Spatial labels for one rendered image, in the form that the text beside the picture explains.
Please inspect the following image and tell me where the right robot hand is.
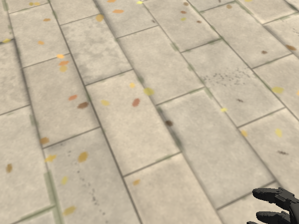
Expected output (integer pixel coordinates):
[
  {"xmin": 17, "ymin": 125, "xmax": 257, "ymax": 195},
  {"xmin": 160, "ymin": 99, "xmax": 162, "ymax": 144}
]
[{"xmin": 247, "ymin": 187, "xmax": 299, "ymax": 224}]

